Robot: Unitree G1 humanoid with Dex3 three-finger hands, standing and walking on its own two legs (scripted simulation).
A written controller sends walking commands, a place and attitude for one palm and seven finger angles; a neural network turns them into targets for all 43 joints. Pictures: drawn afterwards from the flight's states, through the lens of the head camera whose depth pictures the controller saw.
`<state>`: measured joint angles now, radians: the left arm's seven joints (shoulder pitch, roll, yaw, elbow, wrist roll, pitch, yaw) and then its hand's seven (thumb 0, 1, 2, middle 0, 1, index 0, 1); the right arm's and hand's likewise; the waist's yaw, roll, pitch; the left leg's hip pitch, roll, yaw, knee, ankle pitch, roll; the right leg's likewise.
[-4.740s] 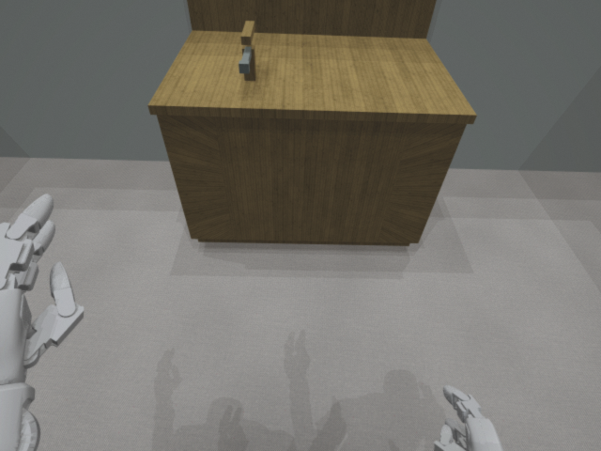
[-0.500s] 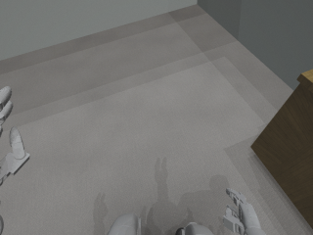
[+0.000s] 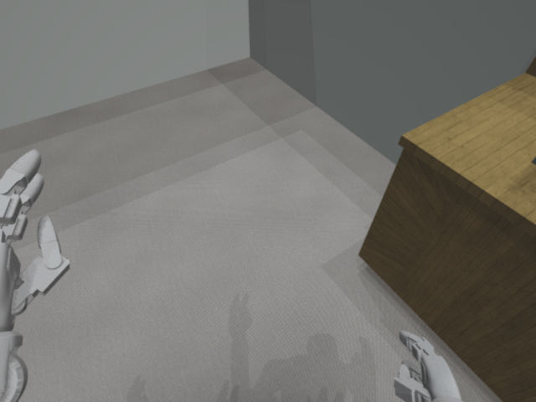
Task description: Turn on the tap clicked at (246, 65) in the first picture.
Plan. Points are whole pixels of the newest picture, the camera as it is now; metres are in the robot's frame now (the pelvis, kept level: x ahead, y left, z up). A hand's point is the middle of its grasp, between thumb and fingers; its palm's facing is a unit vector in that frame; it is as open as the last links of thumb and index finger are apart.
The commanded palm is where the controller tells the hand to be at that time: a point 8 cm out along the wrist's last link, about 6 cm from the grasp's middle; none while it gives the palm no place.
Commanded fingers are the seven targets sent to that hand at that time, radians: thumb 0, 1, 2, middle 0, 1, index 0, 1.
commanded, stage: turn to face it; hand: left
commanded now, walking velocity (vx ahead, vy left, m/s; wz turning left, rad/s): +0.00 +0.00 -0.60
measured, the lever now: out of the picture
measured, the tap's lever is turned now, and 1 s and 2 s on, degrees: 0 0 0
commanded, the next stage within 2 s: none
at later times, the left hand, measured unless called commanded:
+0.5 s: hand (209, 270) +0.22 +0.09 +0.18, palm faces +0.01 -0.83 -0.55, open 7.4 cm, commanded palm +0.18 +0.16 +0.18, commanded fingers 0.00 0.90 0.90 -0.20 -0.30 -0.20 -0.30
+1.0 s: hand (325, 328) +0.17 -0.03 +0.17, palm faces -0.19 -0.84 -0.51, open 7.4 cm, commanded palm +0.15 +0.06 +0.18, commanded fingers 0.00 0.90 0.90 -0.20 -0.30 -0.20 -0.30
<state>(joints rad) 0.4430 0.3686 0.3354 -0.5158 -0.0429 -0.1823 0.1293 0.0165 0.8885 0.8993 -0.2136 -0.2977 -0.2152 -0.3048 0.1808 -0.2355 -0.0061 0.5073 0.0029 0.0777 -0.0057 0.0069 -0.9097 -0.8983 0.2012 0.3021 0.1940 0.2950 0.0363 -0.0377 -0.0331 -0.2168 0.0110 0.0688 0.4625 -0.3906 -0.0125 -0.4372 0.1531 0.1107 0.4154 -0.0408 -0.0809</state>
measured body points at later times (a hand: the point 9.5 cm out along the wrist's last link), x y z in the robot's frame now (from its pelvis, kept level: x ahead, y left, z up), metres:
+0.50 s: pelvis -0.07 -0.05 -0.01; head -0.01 -0.08 +0.44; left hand +0.21 +0.13 +0.21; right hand +0.00 -0.34 -0.11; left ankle -0.02 +0.09 -0.68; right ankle -0.02 -0.15 -0.73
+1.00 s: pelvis -0.15 -0.07 -0.01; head -0.12 -0.13 +0.43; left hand +0.18 +0.02 +0.20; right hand -0.12 -0.33 -0.13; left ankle -0.04 +0.07 -0.69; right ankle -0.17 -0.16 -0.73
